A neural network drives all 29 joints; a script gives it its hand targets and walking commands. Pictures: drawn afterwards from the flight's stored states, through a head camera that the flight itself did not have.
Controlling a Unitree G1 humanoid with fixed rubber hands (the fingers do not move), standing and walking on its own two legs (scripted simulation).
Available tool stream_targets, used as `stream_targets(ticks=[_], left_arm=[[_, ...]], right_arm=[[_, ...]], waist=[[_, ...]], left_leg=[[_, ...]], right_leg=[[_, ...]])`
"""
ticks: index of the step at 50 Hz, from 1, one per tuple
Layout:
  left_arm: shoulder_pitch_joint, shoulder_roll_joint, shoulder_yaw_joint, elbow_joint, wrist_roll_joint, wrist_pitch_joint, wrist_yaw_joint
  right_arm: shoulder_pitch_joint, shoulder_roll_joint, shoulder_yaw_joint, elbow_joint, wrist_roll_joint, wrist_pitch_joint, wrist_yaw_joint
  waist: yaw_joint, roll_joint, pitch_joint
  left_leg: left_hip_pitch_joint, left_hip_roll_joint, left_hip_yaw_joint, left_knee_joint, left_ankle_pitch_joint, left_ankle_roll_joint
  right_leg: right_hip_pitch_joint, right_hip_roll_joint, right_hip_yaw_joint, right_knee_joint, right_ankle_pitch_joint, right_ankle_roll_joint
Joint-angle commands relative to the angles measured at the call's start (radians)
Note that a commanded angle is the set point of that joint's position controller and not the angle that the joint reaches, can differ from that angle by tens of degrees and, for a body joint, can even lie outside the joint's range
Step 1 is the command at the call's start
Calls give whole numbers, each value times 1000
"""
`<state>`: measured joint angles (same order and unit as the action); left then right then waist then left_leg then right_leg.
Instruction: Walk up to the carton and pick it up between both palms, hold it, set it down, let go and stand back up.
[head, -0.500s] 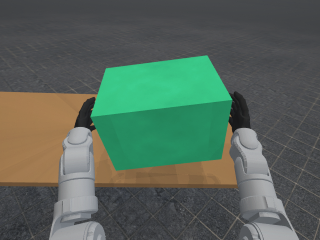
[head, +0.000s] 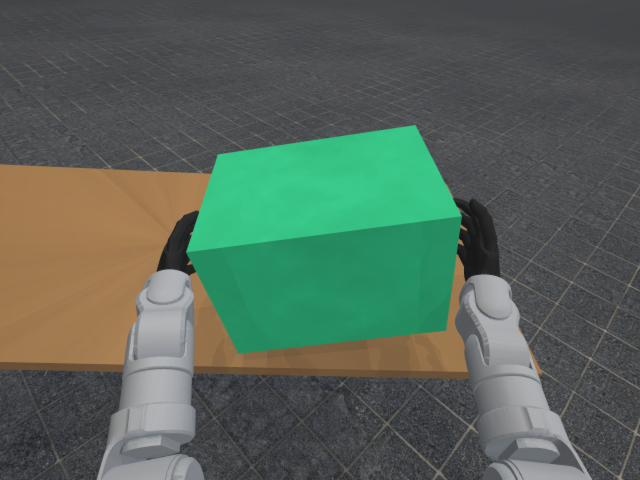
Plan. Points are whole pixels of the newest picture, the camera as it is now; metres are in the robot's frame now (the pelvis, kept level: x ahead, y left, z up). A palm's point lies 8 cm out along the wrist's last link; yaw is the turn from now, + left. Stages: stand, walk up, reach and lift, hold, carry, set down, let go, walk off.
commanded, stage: set down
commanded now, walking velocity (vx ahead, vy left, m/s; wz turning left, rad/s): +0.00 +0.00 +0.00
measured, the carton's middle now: (327, 238) +0.44 -0.01 +0.12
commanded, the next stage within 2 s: none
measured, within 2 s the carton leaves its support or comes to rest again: neither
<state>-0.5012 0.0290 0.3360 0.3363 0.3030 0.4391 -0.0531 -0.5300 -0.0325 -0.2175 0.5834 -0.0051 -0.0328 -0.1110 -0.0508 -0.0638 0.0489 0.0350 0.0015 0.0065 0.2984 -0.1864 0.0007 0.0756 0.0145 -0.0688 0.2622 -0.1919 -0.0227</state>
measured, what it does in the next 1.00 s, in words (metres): stands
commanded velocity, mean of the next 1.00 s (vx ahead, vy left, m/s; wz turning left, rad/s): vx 0.00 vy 0.00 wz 0.00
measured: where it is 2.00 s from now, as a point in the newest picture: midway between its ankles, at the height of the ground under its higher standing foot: outside the picture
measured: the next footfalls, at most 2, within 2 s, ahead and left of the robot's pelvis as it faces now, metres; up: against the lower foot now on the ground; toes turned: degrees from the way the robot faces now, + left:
none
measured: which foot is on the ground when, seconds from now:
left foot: down 0.00-1.00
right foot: down 0.00-1.00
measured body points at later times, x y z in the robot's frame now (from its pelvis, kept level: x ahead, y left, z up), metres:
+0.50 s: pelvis +0.00 +0.00 +0.00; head -0.03 +0.03 +0.45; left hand +0.40 +0.19 +0.11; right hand +0.38 -0.19 +0.14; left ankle +0.00 +0.12 -0.75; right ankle -0.02 -0.10 -0.75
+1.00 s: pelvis +0.01 +0.01 +0.00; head +0.00 +0.03 +0.45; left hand +0.42 +0.19 +0.10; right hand +0.40 -0.19 +0.12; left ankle +0.00 +0.11 -0.75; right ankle -0.02 -0.10 -0.75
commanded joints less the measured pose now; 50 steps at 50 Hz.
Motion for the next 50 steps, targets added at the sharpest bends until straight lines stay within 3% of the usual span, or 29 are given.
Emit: stream_targets(ticks=[1,8,11,14,19,23,32,37,43,46,50], left_arm=[[-722,-391,-370,-168,-99,-131,-189],[-806,-388,-320,-43,-94,-191,-181],[-848,-406,-328,6,-98,-232,-163],[-894,-400,-296,73,-97,-266,-153],[-931,-411,-290,145,-94,-309,-134],[-969,-405,-257,203,-90,-332,-133],[-995,-401,-228,276,-80,-381,-122],[-998,-393,-206,321,-78,-397,-128],[-1031,-385,-208,349,-83,-424,-118],[-1053,-387,-217,355,-98,-442,-110],[-1049,-385,-198,417,-96,-459,-118]], right_arm=[[-651,386,340,-178,-35,-64,170],[-700,401,238,-78,-109,-103,182],[-713,402,194,-17,-142,-125,190],[-754,418,169,30,-166,-136,199],[-788,431,138,82,-189,-153,209],[-800,447,105,142,-207,-150,213],[-802,446,56,209,-238,-161,222],[-807,456,32,210,-252,-161,223],[-819,443,-2,231,-275,-170,226],[-836,448,-1,236,-274,-177,230],[-848,465,3,237,-291,-181,230]], waist=[[7,64,-387],[17,56,-407],[11,89,-446],[32,59,-446],[42,69,-520],[44,58,-506],[49,91,-532],[46,70,-535],[41,103,-570],[42,101,-604],[45,74,-606]], left_leg=[[80,-24,70,-5,378,-42],[78,-16,91,-21,309,-37],[118,-7,92,-4,358,-55],[93,-6,95,-11,335,-45],[124,-1,101,10,406,-53],[77,-7,107,-6,357,-44],[79,-6,109,14,422,-58],[69,-5,111,12,428,-56],[93,4,109,35,468,-72],[102,9,102,54,524,-77],[48,2,105,50,493,-62]], right_leg=[[112,-6,-48,27,432,83],[65,-10,-61,10,332,79],[24,-7,-66,7,323,72],[21,-8,-65,3,293,73],[16,-1,-64,12,331,74],[29,-11,-52,14,336,76],[21,-12,-47,31,379,69],[33,-14,-44,38,407,77],[-23,-8,-49,31,361,67],[-32,-4,-51,45,399,66],[1,-13,-41,63,449,77]])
